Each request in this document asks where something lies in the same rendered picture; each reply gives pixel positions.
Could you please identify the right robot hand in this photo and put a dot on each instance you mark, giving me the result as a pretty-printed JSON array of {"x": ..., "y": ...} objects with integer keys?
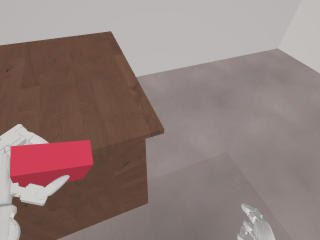
[{"x": 261, "y": 230}]

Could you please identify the sponge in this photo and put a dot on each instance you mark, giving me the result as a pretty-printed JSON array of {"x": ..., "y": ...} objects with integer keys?
[{"x": 40, "y": 164}]

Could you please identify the left robot hand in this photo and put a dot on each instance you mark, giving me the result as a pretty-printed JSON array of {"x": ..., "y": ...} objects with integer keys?
[{"x": 33, "y": 193}]

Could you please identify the table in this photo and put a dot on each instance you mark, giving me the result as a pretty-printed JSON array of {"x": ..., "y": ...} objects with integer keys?
[{"x": 79, "y": 88}]

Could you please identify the robot left forearm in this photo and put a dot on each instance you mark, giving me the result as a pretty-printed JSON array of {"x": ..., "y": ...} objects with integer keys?
[{"x": 9, "y": 227}]

